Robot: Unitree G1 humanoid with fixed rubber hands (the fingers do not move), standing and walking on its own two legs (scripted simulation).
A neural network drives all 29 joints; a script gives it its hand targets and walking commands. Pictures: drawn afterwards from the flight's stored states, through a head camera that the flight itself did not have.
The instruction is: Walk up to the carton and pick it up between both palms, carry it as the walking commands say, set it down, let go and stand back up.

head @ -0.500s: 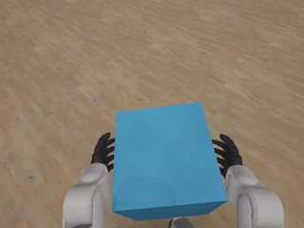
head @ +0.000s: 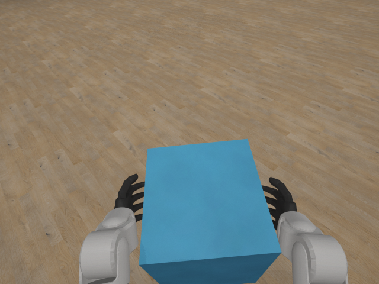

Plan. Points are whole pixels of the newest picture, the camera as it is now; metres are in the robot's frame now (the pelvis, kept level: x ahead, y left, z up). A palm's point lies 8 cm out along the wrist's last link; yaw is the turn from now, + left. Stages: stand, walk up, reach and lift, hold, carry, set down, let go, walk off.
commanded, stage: carry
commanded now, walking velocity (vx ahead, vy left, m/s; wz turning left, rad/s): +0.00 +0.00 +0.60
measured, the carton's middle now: (204, 219) +0.27 -0.01 +0.03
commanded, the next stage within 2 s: none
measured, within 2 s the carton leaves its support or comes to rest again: neither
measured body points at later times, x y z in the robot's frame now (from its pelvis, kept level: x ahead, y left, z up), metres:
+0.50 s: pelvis -0.02 +0.02 +0.00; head -0.03 +0.03 +0.45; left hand +0.21 +0.20 +0.07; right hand +0.24 -0.10 +0.07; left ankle -0.01 +0.09 -0.72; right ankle +0.03 -0.12 -0.70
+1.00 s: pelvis -0.05 +0.03 -0.01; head -0.03 +0.03 +0.44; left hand +0.18 +0.24 +0.07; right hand +0.23 -0.05 +0.07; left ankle -0.04 +0.12 -0.72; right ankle -0.04 -0.11 -0.71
